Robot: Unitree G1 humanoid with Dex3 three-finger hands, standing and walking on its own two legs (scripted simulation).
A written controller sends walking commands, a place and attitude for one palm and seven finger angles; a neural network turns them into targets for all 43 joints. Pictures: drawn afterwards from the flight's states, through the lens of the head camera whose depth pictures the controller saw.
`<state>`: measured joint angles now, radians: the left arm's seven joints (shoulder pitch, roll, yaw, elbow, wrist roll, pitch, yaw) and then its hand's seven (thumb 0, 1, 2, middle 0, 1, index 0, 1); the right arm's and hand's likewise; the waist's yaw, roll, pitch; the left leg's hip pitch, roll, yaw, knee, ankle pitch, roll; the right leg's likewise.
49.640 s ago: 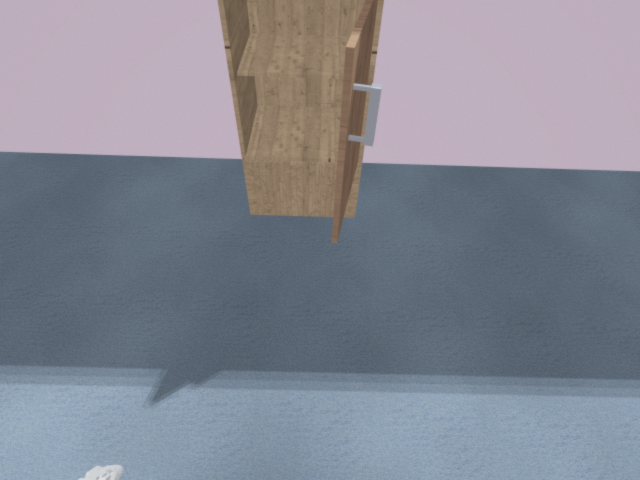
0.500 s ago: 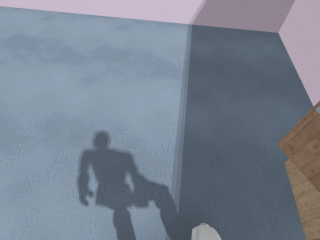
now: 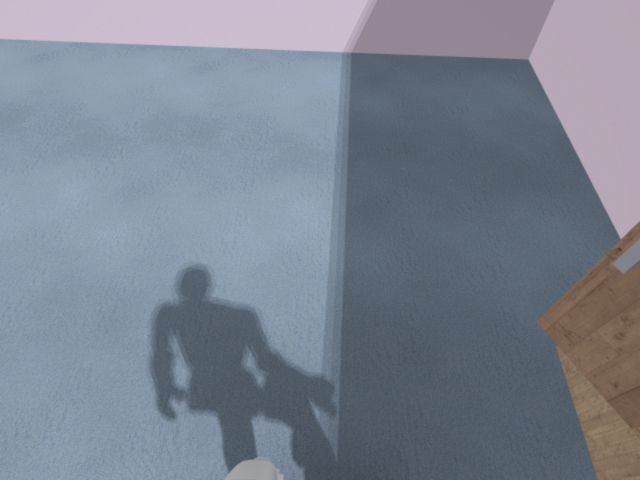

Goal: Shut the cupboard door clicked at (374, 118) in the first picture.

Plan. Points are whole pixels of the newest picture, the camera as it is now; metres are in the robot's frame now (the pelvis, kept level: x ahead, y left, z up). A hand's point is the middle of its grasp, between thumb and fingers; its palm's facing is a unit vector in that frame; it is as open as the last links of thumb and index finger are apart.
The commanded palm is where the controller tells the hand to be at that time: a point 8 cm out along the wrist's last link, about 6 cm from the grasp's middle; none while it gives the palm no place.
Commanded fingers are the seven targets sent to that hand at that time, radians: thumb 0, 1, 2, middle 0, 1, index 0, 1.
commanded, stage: turn to face it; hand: left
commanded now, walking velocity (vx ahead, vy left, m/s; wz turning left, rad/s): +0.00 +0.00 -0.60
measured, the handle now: out of the picture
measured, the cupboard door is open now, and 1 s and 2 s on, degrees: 30 30 30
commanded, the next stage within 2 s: take the last steps up to it in 1.66 s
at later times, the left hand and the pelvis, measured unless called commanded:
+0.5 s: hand (200, 437) +0.19 +0.20 -0.16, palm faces -0.28 -0.92 -0.27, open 7.4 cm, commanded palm none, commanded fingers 0.00 0.90 0.90 -0.20 -0.30 -0.20 -0.30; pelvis +0.03 +0.01 -0.01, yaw -19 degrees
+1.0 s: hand (249, 396) +0.26 +0.13 -0.17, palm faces -0.55 -0.81 -0.21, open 7.4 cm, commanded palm none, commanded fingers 0.00 0.90 0.90 -0.20 -0.30 -0.20 -0.30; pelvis +0.05 +0.02 -0.01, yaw -36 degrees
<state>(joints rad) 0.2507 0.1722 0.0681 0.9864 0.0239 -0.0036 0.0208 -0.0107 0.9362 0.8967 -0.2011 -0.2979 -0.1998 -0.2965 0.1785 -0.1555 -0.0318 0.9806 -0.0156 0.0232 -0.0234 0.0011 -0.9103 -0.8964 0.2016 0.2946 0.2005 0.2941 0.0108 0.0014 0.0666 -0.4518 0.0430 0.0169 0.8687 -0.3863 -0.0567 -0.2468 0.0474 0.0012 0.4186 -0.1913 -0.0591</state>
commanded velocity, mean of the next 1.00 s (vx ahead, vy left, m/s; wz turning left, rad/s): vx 0.00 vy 0.00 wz -0.60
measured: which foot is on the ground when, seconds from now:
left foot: up 0.00-0.12, down 0.14-0.52, up 0.54-0.82, down 0.84-1.00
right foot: down 0.00-0.14, up 0.16-0.50, down 0.52-0.84, up 0.86-1.00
